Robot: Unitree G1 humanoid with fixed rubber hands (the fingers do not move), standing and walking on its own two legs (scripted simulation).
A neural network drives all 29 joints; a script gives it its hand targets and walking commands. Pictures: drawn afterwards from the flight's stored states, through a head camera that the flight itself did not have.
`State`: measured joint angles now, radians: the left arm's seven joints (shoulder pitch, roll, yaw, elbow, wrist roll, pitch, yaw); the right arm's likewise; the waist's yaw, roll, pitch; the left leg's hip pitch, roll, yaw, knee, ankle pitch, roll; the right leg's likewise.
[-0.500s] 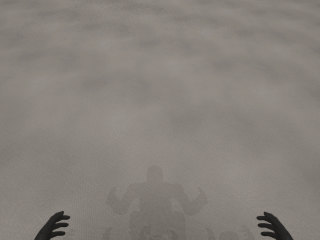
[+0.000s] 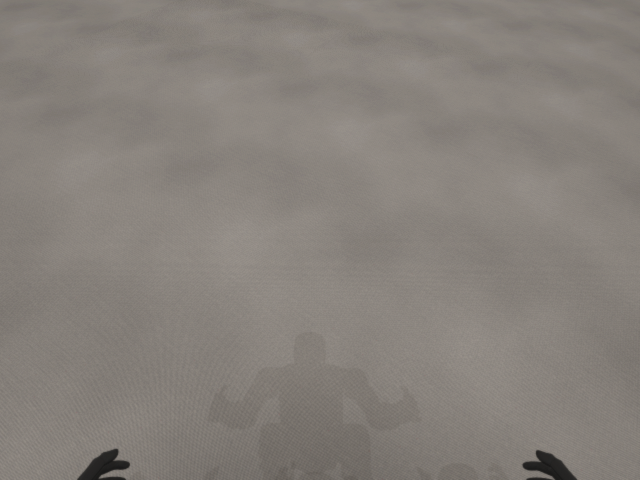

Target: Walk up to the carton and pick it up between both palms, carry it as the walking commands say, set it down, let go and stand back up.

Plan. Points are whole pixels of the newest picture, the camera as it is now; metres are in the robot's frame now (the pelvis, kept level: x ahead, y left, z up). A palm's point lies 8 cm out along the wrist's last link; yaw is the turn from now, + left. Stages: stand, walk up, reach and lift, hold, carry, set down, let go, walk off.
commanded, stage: stand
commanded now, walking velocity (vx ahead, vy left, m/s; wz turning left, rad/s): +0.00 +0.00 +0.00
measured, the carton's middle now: out of the picture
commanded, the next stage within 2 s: walk up in 0.80 s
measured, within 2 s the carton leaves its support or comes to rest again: neither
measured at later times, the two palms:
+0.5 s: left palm out of the picture +0.10 +0.31 -0.10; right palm out of the picture +0.10 -0.31 -0.10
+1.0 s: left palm out of the picture +0.10 +0.31 -0.10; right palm out of the picture +0.10 -0.31 -0.10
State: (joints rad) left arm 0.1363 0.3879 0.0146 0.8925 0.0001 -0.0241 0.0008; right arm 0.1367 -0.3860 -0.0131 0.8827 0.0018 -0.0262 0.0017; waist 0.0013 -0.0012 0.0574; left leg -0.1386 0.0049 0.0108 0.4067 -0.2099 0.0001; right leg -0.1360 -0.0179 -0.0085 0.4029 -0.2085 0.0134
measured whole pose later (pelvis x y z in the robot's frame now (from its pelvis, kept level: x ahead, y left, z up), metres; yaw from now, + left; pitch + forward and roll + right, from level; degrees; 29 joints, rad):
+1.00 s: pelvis +0.01 +0.00 +0.00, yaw +1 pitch -2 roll +0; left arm 0.14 0.38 0.03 0.98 0.01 -0.02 0.02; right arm 0.14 -0.38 -0.03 0.98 -0.01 -0.02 0.01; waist -0.01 0.00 0.05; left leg -0.13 0.00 0.00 0.37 -0.20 0.00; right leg -0.12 -0.03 -0.03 0.35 -0.19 0.01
